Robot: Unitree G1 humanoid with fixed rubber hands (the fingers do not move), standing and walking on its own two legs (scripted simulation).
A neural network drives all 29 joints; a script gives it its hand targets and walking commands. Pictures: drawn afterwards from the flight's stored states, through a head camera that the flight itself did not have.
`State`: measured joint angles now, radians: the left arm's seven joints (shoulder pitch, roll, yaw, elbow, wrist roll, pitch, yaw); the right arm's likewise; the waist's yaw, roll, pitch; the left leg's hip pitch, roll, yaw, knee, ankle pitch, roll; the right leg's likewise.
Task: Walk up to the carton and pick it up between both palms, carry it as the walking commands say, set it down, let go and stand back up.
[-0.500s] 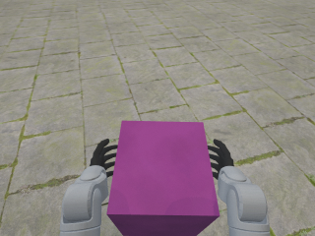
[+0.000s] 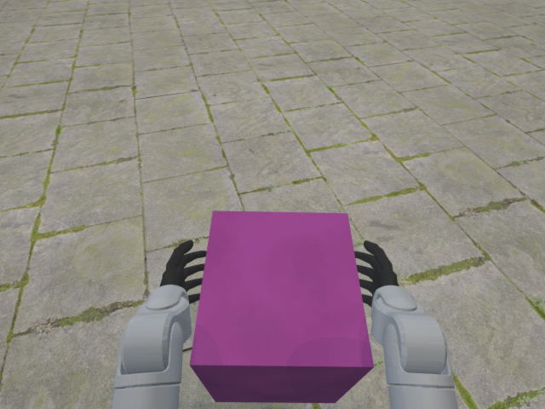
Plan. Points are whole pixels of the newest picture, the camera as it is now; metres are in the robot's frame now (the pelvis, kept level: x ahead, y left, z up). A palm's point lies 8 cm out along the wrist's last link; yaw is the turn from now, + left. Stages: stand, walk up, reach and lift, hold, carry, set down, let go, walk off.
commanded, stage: carry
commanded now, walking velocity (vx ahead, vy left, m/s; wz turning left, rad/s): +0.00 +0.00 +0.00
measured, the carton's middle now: (277, 313) +0.28 +0.00 -0.02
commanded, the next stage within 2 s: none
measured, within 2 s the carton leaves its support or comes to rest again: neither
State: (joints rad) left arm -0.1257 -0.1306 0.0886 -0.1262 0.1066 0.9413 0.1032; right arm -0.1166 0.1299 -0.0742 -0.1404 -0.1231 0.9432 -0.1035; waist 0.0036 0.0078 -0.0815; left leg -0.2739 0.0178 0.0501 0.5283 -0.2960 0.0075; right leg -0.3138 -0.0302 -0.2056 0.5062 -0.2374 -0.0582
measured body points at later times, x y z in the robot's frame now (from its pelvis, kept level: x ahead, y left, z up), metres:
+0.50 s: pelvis +0.12 +0.01 -0.01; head +0.10 +0.01 +0.44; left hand +0.37 +0.17 +0.08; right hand +0.37 -0.13 +0.08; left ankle +0.00 +0.11 -0.71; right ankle +0.05 -0.08 -0.74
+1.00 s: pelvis +0.37 +0.06 +0.01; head +0.39 +0.06 +0.46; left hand +0.63 +0.20 +0.09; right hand +0.62 -0.09 +0.09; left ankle +0.32 +0.14 -0.74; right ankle +0.45 -0.10 -0.69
